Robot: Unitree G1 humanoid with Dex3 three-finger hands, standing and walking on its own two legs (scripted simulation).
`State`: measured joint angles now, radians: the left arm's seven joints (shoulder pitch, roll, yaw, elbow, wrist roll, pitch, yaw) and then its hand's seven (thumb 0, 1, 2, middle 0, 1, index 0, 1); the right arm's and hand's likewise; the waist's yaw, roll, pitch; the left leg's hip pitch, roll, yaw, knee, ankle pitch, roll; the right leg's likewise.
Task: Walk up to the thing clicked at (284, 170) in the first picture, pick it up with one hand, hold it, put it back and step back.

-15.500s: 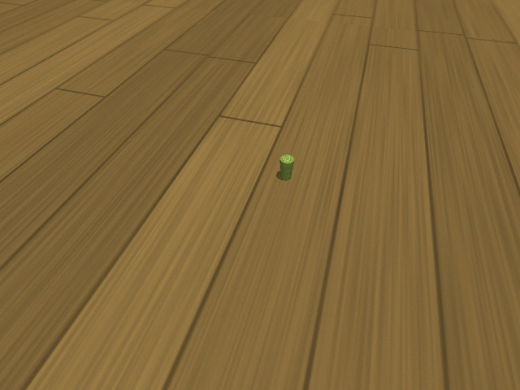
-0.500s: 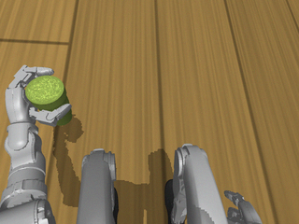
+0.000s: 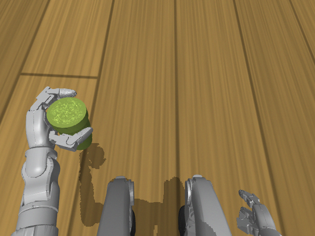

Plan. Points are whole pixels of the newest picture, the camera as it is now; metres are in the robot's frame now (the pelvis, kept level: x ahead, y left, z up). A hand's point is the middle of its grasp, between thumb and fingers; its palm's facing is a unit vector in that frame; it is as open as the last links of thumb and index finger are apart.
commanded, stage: lift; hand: left
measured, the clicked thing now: (75, 128) +0.38 +0.21 -0.01
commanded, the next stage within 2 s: hold in 1.26 s
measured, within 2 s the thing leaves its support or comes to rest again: neither
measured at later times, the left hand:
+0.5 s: hand (44, 90) +0.38 +0.20 +0.16, palm faces +0.17 -0.98 -0.03, open 10.7 cm
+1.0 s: hand (35, 63) +0.38 +0.19 +0.22, palm faces +0.17 -0.98 -0.02, open 10.7 cm
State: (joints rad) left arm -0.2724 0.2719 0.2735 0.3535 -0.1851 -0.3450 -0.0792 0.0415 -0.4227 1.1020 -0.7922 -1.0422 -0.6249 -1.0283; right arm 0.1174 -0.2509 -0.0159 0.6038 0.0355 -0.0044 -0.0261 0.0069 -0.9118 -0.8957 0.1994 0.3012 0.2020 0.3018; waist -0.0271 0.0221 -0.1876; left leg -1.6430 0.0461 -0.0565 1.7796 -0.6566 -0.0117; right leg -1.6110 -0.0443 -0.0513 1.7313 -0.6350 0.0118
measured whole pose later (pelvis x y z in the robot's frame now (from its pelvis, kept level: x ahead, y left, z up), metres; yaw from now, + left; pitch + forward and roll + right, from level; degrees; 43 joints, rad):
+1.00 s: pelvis +0.05 +0.00 +0.18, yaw +2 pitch +12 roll -2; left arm -0.13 0.19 0.15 0.39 -0.15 -0.35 -0.02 0.04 -0.43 1.11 -0.79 -1.05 -0.62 -1.03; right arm 0.23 -0.21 0.00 0.64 0.01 -0.03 -0.03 0.01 -0.91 -0.90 0.20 0.30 0.20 0.30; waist -0.02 0.01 -0.08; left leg -0.76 0.05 -0.02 1.03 -0.47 -0.02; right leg -0.74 -0.03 -0.06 0.99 -0.45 0.02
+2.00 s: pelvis +0.06 -0.01 +0.20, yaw +2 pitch +6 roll -1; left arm -0.12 0.17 0.14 0.41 -0.16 -0.34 -0.01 0.03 -0.42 1.10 -0.79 -1.04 -0.63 -1.02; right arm 0.23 -0.22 -0.01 0.65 0.01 -0.01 -0.03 0.01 -0.92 -0.90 0.20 0.30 0.20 0.30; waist -0.02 0.01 -0.04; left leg -0.54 0.05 0.00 0.85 -0.42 -0.02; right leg -0.53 -0.03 -0.05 0.82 -0.40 0.01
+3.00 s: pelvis +0.05 -0.01 +0.21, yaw +2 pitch +5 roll -1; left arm -0.12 0.17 0.14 0.41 -0.15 -0.36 -0.01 0.03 -0.42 1.10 -0.79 -1.04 -0.63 -1.02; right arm 0.23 -0.22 -0.01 0.67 0.01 -0.03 -0.02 0.01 -0.92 -0.90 0.20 0.30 0.20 0.30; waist -0.01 0.01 -0.03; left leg -0.52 0.04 0.00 0.83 -0.39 -0.02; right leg -0.51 -0.03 -0.05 0.80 -0.38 0.01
